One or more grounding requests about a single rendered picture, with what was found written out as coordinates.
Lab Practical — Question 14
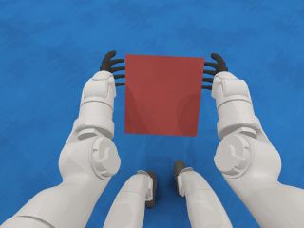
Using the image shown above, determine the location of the robot left upper arm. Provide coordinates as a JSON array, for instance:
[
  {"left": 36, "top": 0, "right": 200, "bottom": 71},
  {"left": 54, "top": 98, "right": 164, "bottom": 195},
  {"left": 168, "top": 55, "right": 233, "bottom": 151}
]
[{"left": 0, "top": 135, "right": 121, "bottom": 228}]

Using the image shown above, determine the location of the right robot shin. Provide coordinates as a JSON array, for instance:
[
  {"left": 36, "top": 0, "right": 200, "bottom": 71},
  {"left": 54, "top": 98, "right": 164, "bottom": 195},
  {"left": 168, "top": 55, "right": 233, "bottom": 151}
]
[{"left": 179, "top": 167, "right": 194, "bottom": 175}]

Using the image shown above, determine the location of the carton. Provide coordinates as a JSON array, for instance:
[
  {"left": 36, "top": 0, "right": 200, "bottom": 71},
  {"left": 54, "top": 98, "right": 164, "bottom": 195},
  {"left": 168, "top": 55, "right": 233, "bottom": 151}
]
[{"left": 124, "top": 54, "right": 205, "bottom": 137}]

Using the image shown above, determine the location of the left robot hand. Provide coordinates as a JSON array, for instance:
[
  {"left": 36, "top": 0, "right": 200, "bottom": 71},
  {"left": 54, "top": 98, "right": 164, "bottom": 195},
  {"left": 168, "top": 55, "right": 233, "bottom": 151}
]
[{"left": 100, "top": 50, "right": 125, "bottom": 87}]

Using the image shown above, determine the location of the robot right forearm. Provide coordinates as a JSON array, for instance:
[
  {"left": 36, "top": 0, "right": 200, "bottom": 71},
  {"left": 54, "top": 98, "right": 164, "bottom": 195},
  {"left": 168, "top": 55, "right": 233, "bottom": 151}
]
[{"left": 211, "top": 71, "right": 273, "bottom": 146}]

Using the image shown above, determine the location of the robot left foot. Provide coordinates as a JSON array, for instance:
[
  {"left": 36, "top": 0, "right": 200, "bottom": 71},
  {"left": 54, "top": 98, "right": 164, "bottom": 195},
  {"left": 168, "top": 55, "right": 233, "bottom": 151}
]
[{"left": 144, "top": 170, "right": 157, "bottom": 209}]

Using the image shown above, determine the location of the robot right upper arm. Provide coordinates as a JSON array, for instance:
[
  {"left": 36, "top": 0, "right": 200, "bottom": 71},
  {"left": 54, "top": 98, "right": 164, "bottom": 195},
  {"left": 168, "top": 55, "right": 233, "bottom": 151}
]
[{"left": 214, "top": 133, "right": 304, "bottom": 228}]

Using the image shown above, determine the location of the right robot hand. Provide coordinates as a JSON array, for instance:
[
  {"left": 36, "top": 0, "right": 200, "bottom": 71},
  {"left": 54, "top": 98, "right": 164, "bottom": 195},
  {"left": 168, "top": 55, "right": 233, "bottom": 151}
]
[{"left": 201, "top": 53, "right": 228, "bottom": 90}]

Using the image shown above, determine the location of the robot left forearm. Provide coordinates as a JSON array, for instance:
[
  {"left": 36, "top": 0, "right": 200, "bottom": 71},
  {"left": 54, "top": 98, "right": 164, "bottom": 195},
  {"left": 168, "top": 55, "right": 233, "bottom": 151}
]
[{"left": 58, "top": 70, "right": 117, "bottom": 169}]

